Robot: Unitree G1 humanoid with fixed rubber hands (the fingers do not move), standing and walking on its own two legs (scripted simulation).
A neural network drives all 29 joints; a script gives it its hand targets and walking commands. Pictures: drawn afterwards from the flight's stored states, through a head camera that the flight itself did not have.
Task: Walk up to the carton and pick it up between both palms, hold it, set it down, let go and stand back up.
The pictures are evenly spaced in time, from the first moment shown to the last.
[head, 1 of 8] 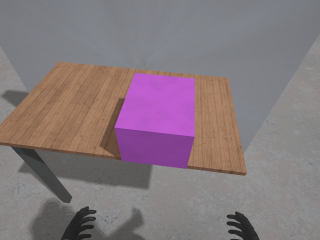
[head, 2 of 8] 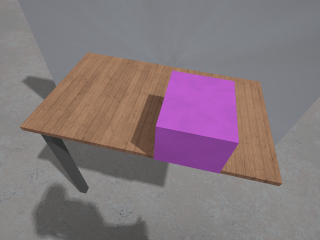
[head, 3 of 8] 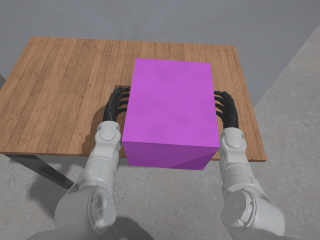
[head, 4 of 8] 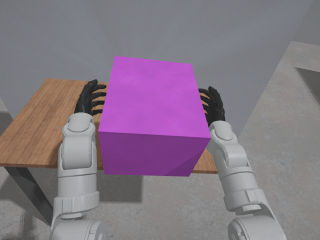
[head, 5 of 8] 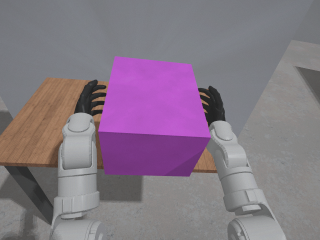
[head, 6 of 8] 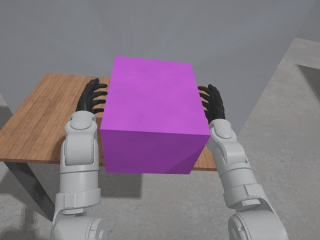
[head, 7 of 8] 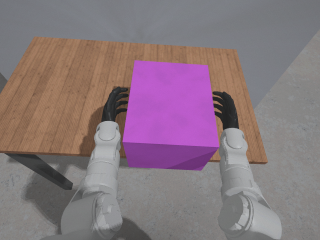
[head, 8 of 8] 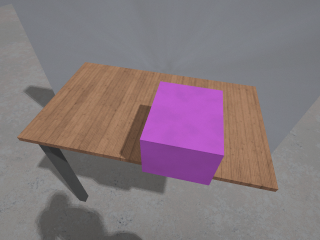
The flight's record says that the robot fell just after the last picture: no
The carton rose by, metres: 0.17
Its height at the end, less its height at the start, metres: +0.00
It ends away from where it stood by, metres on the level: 0.03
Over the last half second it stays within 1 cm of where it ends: yes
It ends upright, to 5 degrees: yes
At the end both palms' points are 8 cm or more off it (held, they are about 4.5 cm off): yes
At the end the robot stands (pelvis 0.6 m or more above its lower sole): yes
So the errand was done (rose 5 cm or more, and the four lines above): yes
